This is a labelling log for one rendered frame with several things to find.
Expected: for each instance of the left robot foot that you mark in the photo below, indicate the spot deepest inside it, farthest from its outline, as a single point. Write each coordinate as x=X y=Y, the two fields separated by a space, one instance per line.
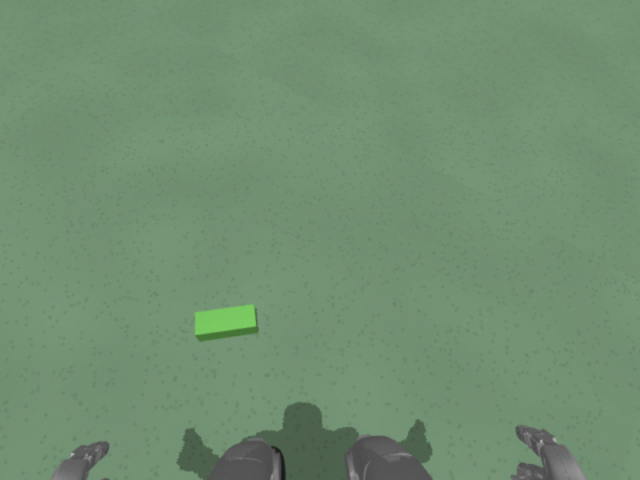
x=283 y=476

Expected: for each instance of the right robot hand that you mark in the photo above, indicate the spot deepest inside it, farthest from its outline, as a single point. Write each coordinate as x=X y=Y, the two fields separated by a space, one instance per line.
x=558 y=462

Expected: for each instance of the carton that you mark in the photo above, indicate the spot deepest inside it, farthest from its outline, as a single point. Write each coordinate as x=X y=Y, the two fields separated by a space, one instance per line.
x=226 y=322

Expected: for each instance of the left robot hand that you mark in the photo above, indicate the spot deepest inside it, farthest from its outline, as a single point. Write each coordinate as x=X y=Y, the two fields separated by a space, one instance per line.
x=81 y=461

